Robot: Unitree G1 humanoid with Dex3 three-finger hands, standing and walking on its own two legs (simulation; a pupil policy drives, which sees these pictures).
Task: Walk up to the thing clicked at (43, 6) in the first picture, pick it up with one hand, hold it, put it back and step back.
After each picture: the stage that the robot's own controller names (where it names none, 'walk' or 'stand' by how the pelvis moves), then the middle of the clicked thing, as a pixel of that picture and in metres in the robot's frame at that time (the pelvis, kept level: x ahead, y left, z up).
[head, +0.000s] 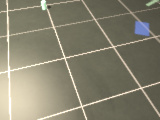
stand; (43, 5) +2.18 +0.56 -0.72
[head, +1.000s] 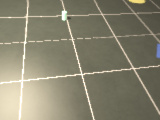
walk; (64, 15) +2.07 +0.23 -0.69
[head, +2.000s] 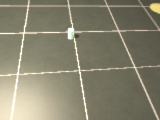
walk; (70, 33) +1.44 +0.10 -0.70
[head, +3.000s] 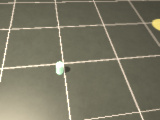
walk; (59, 68) +0.93 +0.16 -0.71
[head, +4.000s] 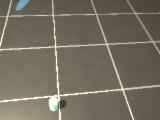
walk; (53, 104) +0.56 +0.17 -0.71
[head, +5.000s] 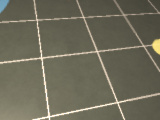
walk; out of the picture +0.35 +0.18 -0.72
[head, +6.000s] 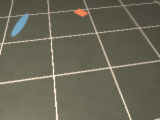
stand; out of the picture +0.27 +0.22 -0.72
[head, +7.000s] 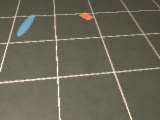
stand; out of the picture +0.28 +0.18 -0.72
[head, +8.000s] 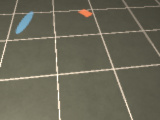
stand; out of the picture +0.28 +0.18 -0.72
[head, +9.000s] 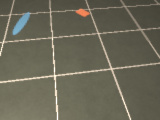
stand; out of the picture +0.26 +0.20 -0.73
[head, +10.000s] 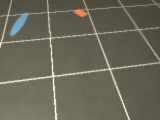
stand; out of the picture +0.26 +0.20 -0.73
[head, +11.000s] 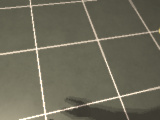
go down; out of the picture +0.28 +0.22 -0.66
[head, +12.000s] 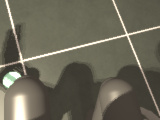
go down; (15, 82) +0.32 +0.26 -0.29
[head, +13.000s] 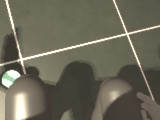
close in; (14, 80) +0.32 +0.26 -0.30
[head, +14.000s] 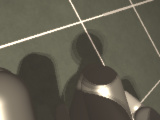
close in; out of the picture +0.30 +0.29 -0.21
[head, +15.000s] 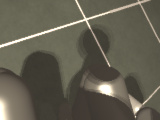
close; out of the picture +0.31 +0.30 -0.21
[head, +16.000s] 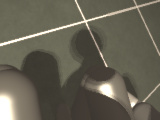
lift; out of the picture +0.29 +0.30 -0.21
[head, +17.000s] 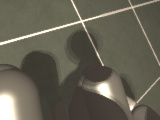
lift; out of the picture +0.29 +0.29 -0.22
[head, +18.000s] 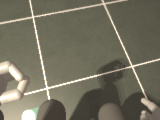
lift; (33, 115) +0.26 +0.26 -0.41
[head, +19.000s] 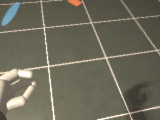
go down; out of the picture +0.22 +0.22 -0.67
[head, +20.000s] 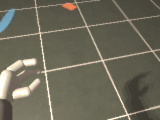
stand; out of the picture +0.22 +0.23 -0.68
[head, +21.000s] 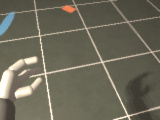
stand; out of the picture +0.23 +0.22 -0.68
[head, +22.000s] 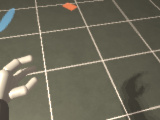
stand; out of the picture +0.23 +0.22 -0.68
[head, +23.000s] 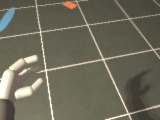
stand; out of the picture +0.23 +0.23 -0.68
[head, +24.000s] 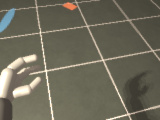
stand; out of the picture +0.23 +0.22 -0.68
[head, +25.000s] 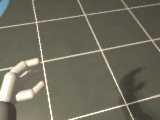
stand; out of the picture +0.24 +0.23 -0.66
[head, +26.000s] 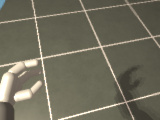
stand; out of the picture +0.23 +0.23 -0.65
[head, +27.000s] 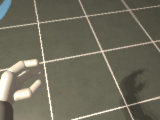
stand; out of the picture +0.24 +0.23 -0.66
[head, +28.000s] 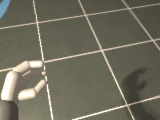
stand; out of the picture +0.24 +0.23 -0.66
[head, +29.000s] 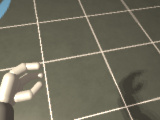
stand; out of the picture +0.23 +0.23 -0.67
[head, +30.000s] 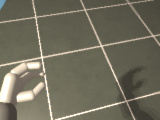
stand; out of the picture +0.24 +0.23 -0.65
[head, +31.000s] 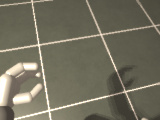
close; out of the picture +0.25 +0.23 -0.60
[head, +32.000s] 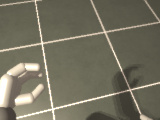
hold; out of the picture +0.25 +0.23 -0.59
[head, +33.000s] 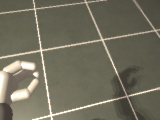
hold; out of the picture +0.24 +0.23 -0.61
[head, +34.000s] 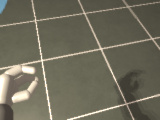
hold; out of the picture +0.24 +0.23 -0.65
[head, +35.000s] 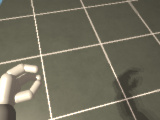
hold; out of the picture +0.24 +0.23 -0.63
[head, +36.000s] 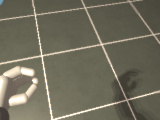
hold; out of the picture +0.24 +0.22 -0.64
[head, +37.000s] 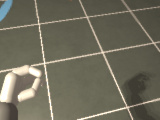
close; out of the picture +0.23 +0.23 -0.67
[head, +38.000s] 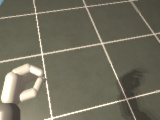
close; out of the picture +0.24 +0.23 -0.64
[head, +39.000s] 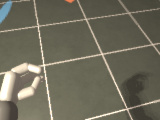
hold; out of the picture +0.23 +0.23 -0.66
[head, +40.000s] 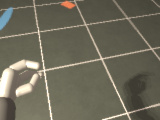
hold; out of the picture +0.23 +0.23 -0.67
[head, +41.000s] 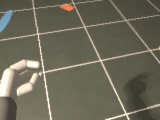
hold; out of the picture +0.23 +0.23 -0.68
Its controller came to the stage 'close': yes
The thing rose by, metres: 0.26
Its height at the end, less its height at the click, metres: +0.00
